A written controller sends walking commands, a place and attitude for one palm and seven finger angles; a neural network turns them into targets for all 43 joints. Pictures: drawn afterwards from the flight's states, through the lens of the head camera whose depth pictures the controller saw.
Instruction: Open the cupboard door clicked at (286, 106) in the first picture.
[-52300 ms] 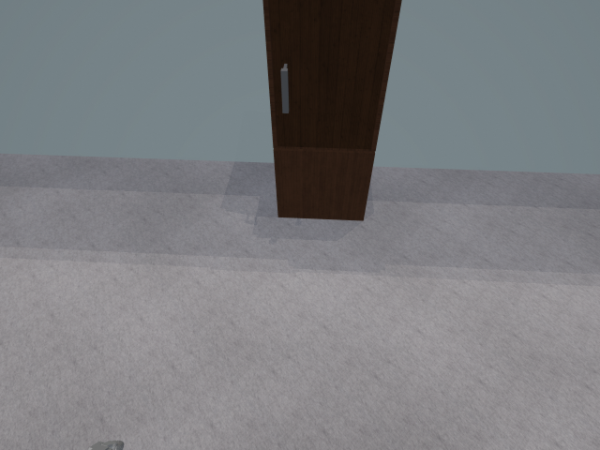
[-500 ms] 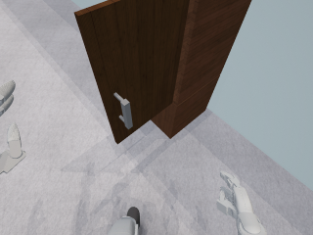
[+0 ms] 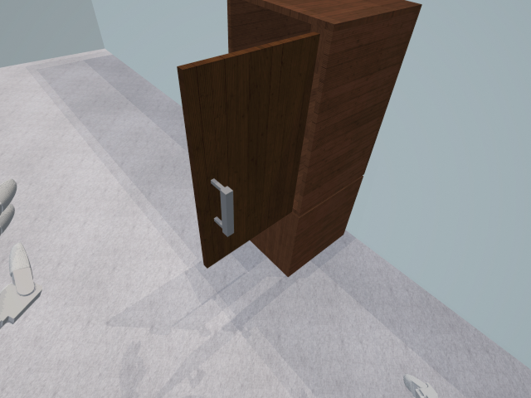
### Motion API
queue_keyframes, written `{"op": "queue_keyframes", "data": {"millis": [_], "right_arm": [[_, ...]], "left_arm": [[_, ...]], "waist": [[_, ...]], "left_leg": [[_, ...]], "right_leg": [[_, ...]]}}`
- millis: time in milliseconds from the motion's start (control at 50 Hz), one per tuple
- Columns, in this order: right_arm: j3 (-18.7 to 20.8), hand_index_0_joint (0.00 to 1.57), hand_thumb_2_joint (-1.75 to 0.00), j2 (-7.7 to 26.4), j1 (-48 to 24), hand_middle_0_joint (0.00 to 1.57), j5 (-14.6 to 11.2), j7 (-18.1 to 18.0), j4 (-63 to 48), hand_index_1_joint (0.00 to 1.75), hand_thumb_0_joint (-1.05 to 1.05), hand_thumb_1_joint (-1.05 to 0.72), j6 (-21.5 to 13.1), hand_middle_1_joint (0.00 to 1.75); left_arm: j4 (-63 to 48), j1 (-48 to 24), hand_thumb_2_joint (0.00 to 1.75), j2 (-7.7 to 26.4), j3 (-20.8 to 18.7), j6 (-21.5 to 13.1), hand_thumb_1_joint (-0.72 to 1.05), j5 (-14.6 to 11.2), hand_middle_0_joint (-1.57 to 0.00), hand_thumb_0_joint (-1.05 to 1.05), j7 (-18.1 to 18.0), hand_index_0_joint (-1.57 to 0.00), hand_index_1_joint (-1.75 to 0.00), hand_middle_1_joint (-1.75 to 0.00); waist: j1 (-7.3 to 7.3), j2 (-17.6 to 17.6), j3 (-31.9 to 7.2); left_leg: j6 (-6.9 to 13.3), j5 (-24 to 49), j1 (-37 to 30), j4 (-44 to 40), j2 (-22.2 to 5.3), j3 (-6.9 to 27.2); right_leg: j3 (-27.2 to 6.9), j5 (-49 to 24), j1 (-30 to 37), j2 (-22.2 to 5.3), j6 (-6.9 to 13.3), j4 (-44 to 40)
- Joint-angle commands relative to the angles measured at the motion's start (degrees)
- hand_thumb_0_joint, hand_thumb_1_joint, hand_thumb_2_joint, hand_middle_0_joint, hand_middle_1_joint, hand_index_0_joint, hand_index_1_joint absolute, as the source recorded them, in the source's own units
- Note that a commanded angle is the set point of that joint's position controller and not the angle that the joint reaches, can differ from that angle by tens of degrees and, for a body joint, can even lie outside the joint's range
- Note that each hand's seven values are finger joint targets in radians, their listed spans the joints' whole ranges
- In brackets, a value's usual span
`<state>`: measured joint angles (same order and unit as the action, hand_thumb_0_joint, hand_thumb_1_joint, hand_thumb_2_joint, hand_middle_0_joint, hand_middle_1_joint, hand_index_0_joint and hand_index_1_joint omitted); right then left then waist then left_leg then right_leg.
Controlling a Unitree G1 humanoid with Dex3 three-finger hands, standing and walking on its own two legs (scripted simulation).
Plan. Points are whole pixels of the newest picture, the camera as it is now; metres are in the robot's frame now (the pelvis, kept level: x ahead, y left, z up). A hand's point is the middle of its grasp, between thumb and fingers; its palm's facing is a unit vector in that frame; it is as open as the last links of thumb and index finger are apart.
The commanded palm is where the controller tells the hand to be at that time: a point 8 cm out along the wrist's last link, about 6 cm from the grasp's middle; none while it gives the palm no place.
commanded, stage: stop stepping back and stand still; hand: left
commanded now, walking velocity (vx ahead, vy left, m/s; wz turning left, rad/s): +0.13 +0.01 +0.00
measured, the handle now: (222, 207) +0.57 +0.14 -0.09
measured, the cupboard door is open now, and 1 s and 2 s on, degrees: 92 92 92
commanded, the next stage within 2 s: let the arm hang, fingers relaxed in 0.20 s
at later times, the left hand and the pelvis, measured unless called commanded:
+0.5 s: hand (138, 397) +0.16 +0.21 -0.10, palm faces +0.07 -0.94 -0.32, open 7.4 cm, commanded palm none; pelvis +0.00 -0.01 -0.01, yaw +2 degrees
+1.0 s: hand out of the picture -0.04 +0.15 -0.16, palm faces +0.07 -0.97 -0.24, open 7.4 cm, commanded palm none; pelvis +0.00 -0.03 +0.01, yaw +1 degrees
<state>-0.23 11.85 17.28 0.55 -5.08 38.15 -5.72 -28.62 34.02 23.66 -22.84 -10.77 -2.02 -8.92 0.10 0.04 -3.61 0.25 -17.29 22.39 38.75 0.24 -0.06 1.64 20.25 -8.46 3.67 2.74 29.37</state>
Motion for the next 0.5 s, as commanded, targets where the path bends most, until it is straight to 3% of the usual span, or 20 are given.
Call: {"op": "queue_keyframes", "data": {"millis": [0,20,40,60,80,100,120,140,180,220,260,280,300,320,340,380,440,480], "right_arm": [[2.1,0.20,-0.90,8.3,-9.0,0.20,-0.2,-1.6,-8.8,0.30,0.00,-0.90,-4.2,0.30],[1.9,0.20,-0.90,8.3,-9.0,0.20,-0.4,-1.5,-9.3,0.30,0.00,-0.90,-4.7,0.30],[1.0,0.20,-0.90,7.0,-8.3,0.20,-0.1,-1.1,-8.5,0.30,0.00,-0.90,-5.2,0.30],[1.0,0.20,-0.90,6.3,-8.5,0.20,0.6,-0.9,-8.7,0.30,0.00,-0.90,-5.6,0.30],[1.1,0.20,-0.90,5.6,-8.9,0.20,1.0,-0.7,-8.9,0.30,0.00,-0.90,-6.3,0.30],[1.2,0.20,-0.90,5.3,-8.7,0.20,1.0,-0.2,-8.8,0.30,0.00,-0.90,-6.8,0.30],[1.2,0.20,-0.90,5.5,-8.8,0.20,0.7,0.2,-8.7,0.30,0.00,-0.90,-7.0,0.30],[1.1,0.20,-0.90,5.9,-9.1,0.20,0.5,0.5,-8.8,0.30,0.00,-0.90,-6.9,0.30],[1.2,0.20,-0.90,6.6,-9.3,0.20,0.4,0.5,-9.6,0.30,0.00,-0.90,-6.4,0.30],[1.5,0.20,-0.90,6.6,-9.3,0.20,0.5,0.4,-10.0,0.30,0.00,-0.90,-5.4,0.30],[2.0,0.20,-0.90,6.4,-8.7,0.20,0.3,0.5,-9.4,0.30,0.00,-0.90,-4.7,0.30],[4.8,0.20,-0.90,11.9,-10.7,0.20,-0.8,5.4,4.4,0.30,0.00,-0.90,-7.8,0.30],[5.2,0.20,-0.90,11.2,-5.3,0.20,-0.5,5.4,4.9,0.30,0.00,-0.90,-2.6,0.30],[4.6,0.20,-0.90,9.8,-3.8,0.20,-0.3,5.1,4.7,0.30,0.00,-0.90,-0.5,0.30],[3.7,0.20,-0.90,9.5,-4.4,0.20,0.0,4.8,4.3,0.30,0.00,-0.90,0.8,0.30],[3.2,0.20,-0.90,10.0,-6.1,0.20,0.6,4.7,4.4,0.30,0.00,-0.90,2.1,0.30],[2.6,0.20,-0.90,9.6,-8.1,0.20,1.3,4.5,7.2,0.30,0.00,-0.90,4.1,0.30],[1.7,0.20,-0.90,8.8,-8.5,0.20,1.5,4.4,9.5,0.30,0.00,-0.90,5.0,0.30]], "left_arm": [[-5.7,-14.1,0.90,10.0,-5.5,-3.0,0.90,0.6,-0.20,0.00,-1.4,-0.20,-0.30,-0.30],[-7.1,-13.0,0.90,9.7,-5.7,-3.8,0.90,0.5,-0.20,0.00,-1.2,-0.20,-0.30,-0.30],[-8.9,-12.8,0.90,10.9,-6.9,-4.5,0.90,0.6,-0.20,0.00,-1.1,-0.20,-0.30,-0.30],[-10.2,-13.4,0.90,11.2,-7.4,-4.6,0.90,1.2,-0.20,0.00,-1.1,-0.20,-0.30,-0.30],[-11.8,-13.5,0.90,12.5,-8.2,-5.0,0.90,1.2,-0.20,0.00,-1.0,-0.20,-0.30,-0.30],[-11.8,-10.4,0.90,11.3,-7.8,-4.9,0.90,0.9,-0.20,0.00,-0.9,-0.20,-0.30,-0.30],[-11.2,-6.9,0.90,10.3,-7.4,-4.3,0.90,0.7,-0.20,0.00,-0.9,-0.20,-0.30,-0.30],[-11.7,-4.9,0.90,9.5,-7.1,-4.0,0.90,0.6,-0.20,0.00,-0.9,-0.20,-0.30,-0.30],[-11.0,-0.7,0.90,9.4,-7.5,-3.5,0.90,0.5,-0.20,0.00,-0.9,-0.20,-0.30,-0.30],[-9.4,-0.9,0.90,9.8,-8.2,-3.4,0.90,0.1,-0.20,0.00,-0.7,-0.20,-0.30,-0.30],[-7.4,-1.8,0.90,10.3,-9.0,-3.2,0.90,-0.5,-0.20,0.00,-0.7,-0.20,-0.30,-0.30],[34.6,-10.9,0.90,-1.6,17.8,4.0,0.90,3.1,-0.20,0.00,7.1,-0.20,-0.30,-0.30],[36.1,-11.0,0.90,-3.1,16.0,9.1,0.90,4.1,-0.20,0.00,8.3,-0.20,-0.30,-0.30],[37.5,-12.4,0.90,-3.8,16.5,10.1,0.90,4.2,-0.20,0.00,8.4,-0.20,-0.30,-0.30],[40.2,-13.4,0.90,-4.4,17.0,10.3,0.90,4.1,-0.20,0.00,8.6,-0.20,-0.30,-0.30],[46.6,-16.7,0.90,-3.1,17.4,10.2,0.90,4.2,-0.20,0.00,8.6,-0.20,-0.30,-0.30],[58.1,-21.1,0.90,-2.4,18.3,10.7,0.90,3.6,-0.20,0.00,8.0,-0.20,-0.30,-0.30],[65.8,-21.6,0.90,-2.6,19.3,11.0,0.90,3.3,-0.20,0.00,7.6,-0.20,-0.30,-0.30]], "waist": [[1.62,-7.4,10.0],[1.17,-12.4,8.3],[1.48,-15.9,6.1],[1.40,-15.5,6.4],[0.68,-11.5,5.4],[0.15,-6.9,3.1],[-0.17,-6.7,1.4],[-0.27,-8.7,0.1],[-0.19,-10.7,-0.4],[0.66,-4.9,0.8],[0.73,2.0,0.4],[2.90,4.1,1.9],[2.59,2.5,-1.0],[2.16,5.3,-1.9],[1.45,8.5,-1.1],[0.75,12.0,-0.1],[0.66,6.4,3.6],[0.04,-0.3,5.2]], "left_leg": [[3.2,-5.8,-9.1,-14.9,-5.6,6.7],[5.0,-10.2,-10.2,-20.0,-10.0,15.0],[5.9,-20.4,-7.8,-28.6,-13.8,23.9],[6.9,-24.1,-4.2,-33.7,-16.2,28.9],[7.3,-20.7,-4.1,-33.7,-16.4,28.3],[7.9,-13.6,-5.8,-31.3,-15.6,24.0],[7.6,-7.7,-6.8,-29.0,-14.2,18.5],[6.2,-4.9,-6.5,-27.6,-12.4,13.8],[2.7,-4.4,-3.2,-24.3,-8.2,6.9],[0.6,-2.1,-1.9,-18.8,-5.1,4.0],[0.1,-0.5,-5.6,-12.4,-3.3,2.6],[0.4,12.3,-5.8,0.2,-6.3,2.4],[0.7,16.5,-9.4,-1.7,-5.9,4.4],[1.5,17.4,-8.6,-2.3,-5.6,4.5],[2.6,18.1,-7.2,-3.3,-5.8,5.5],[3.2,18.6,-4.9,-4.1,-4.9,6.5],[2.9,18.0,-6.0,-8.2,-4.4,7.0],[2.9,17.1,-5.4,-12.6,-5.2,8.2]], "right_leg": [[-6.4,10.1,-17.9,-7.6,1.0,-4.1],[-4.2,6.0,-17.8,-4.5,-0.8,0.9],[-0.6,7.0,-14.9,-2.0,-2.2,9.1],[-1.3,8.1,-13.7,-1.7,-2.4,17.0],[-2.4,7.6,-12.8,-2.9,-2.0,18.9],[-2.4,7.0,-10.4,-3.5,-2.0,16.0],[-1.5,6.2,-8.0,-3.9,-2.3,11.2],[0.2,4.6,-4.5,-3.6,-2.4,5.8],[1.7,-1.5,2.5,-3.2,-1.9,-4.3],[-3.1,-3.4,1.7,-5.9,-0.4,-9.2],[-9.9,2.3,-4.9,-9.8,1.2,-13.4],[-5.4,-13.1,-13.0,-14.5,2.0,-4.2],[-6.5,-20.7,-13.3,-14.3,2.8,-1.6],[-3.8,-17.8,-12.0,-12.1,2.4,-0.4],[-3.4,-16.4,-11.1,-11.0,1.6,0.3],[-4.0,-17.1,-8.0,-11.1,1.8,-0.5],[-4.4,-13.8,-7.6,-11.3,2.2,-2.7],[-4.3,-10.4,-4.8,-9.7,1.2,-4.0]]}}
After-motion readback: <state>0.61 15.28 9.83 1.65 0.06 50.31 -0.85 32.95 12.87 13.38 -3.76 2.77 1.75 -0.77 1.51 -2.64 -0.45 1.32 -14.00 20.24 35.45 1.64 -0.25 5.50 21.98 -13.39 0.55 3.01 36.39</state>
